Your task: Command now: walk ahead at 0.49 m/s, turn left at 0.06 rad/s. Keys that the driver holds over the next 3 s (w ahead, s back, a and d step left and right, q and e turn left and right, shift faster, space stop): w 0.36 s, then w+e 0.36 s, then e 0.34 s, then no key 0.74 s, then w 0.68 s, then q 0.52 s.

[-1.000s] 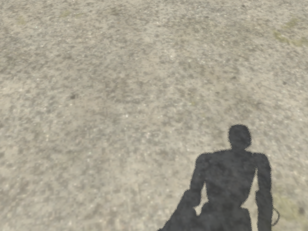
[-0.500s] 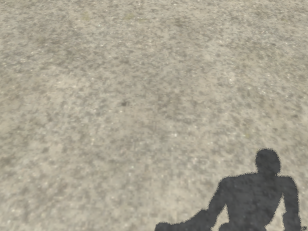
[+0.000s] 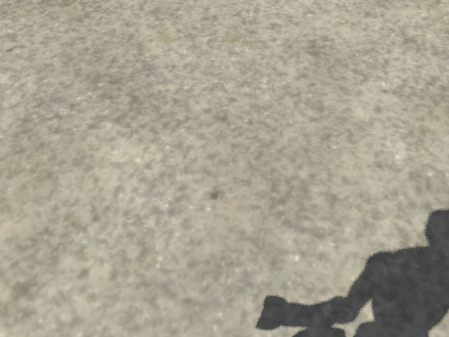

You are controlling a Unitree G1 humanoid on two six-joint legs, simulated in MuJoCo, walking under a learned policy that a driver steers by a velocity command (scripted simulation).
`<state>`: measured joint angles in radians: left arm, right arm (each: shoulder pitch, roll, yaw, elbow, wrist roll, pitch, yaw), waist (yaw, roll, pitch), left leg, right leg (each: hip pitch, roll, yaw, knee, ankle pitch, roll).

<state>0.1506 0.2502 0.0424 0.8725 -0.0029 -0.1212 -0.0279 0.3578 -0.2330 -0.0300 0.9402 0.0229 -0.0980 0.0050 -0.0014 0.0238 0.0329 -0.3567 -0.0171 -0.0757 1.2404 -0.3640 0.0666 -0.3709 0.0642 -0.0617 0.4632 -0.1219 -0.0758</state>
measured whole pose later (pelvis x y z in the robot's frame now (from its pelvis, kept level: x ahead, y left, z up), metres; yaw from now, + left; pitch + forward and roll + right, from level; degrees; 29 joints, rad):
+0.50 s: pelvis +0.29 +0.07 +0.00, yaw -3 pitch +2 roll -1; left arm 0.35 0.27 0.03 0.97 -0.04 -0.09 -0.01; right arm 0.12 -0.24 -0.04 0.80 0.00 -0.12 0.02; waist 0.03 -0.02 0.02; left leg -0.41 0.01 0.07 0.53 -0.16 0.04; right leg -0.34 0.00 0.06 1.12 -0.42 -0.05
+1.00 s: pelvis +0.52 +0.01 -0.01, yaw -18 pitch +2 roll +1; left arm 0.10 0.27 0.07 0.72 0.01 -0.04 -0.04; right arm 0.22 -0.27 -0.05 0.86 0.00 -0.06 -0.02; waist -0.01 -0.01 0.07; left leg -0.30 0.02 0.06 1.16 -0.56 -0.04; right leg -0.52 0.06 -0.04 0.60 -0.13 -0.10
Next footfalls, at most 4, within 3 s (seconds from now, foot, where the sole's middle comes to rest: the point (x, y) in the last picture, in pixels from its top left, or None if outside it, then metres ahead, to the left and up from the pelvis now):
0.40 left None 0.40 0.16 -0.77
0.92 right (267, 278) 0.65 -0.10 -0.77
1.40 left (196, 258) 0.72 0.13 -0.77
2.50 left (246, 169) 1.08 -0.05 -0.77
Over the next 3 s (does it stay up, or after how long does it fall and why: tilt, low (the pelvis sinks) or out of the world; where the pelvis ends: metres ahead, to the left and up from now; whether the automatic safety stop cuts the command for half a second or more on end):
stays up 1.01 -0.12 0.00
